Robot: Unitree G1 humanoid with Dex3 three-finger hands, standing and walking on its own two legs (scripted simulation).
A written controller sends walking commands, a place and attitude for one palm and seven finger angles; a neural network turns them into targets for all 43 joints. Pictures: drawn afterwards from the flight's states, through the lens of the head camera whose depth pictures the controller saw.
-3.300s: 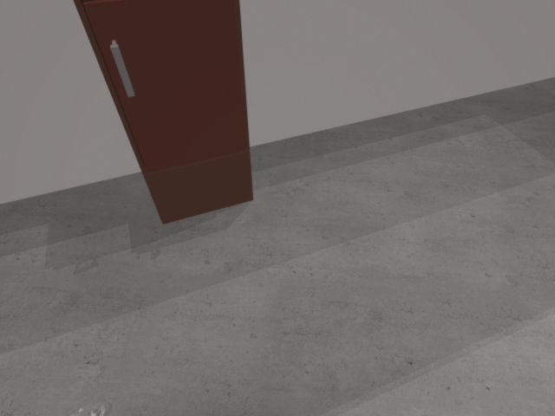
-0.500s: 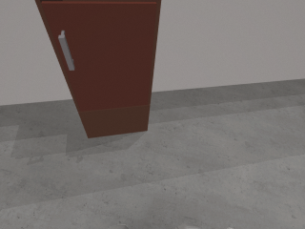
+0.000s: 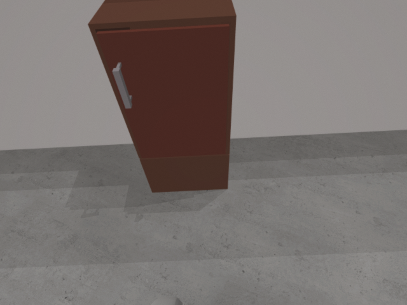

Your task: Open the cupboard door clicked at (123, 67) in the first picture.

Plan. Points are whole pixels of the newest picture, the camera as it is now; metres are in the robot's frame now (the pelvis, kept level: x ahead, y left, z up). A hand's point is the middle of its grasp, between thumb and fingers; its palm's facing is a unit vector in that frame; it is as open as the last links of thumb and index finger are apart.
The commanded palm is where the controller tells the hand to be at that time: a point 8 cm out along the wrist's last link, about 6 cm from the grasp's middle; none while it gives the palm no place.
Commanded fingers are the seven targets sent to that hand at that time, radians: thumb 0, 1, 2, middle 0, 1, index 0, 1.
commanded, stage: take the last steps up to it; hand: left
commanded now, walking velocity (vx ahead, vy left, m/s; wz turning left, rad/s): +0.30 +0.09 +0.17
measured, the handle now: (124, 85) +0.78 +0.32 +0.00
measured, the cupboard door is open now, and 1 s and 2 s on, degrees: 0 0 0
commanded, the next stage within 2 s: come to a stop and stand still in 0.82 s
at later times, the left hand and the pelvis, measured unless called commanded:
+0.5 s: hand out of the picture +0.04 +0.27 -0.17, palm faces +0.12 -0.98 -0.17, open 7.4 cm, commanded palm none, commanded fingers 0.00 0.90 0.90 -0.20 -0.30 -0.20 -0.30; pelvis +0.06 +0.08 +0.01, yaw +4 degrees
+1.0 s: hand (117, 250) +0.28 +0.25 -0.17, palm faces +0.09 -0.97 -0.22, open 7.1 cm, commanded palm none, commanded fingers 0.00 0.90 0.90 -0.20 -0.30 -0.20 -0.30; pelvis +0.23 +0.06 +0.00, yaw +4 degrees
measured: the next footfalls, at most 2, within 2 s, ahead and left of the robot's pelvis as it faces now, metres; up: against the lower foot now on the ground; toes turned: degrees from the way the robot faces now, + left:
left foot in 0.26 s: +0.02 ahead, +0.16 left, +0.00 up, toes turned +11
right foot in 0.74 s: +0.30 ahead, -0.03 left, +0.00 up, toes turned -4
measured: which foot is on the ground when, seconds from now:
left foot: up 0.00-0.24, down 0.26-0.76, up 0.78-1.00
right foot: down 0.00-0.26, up 0.28-0.72, down 0.74-1.00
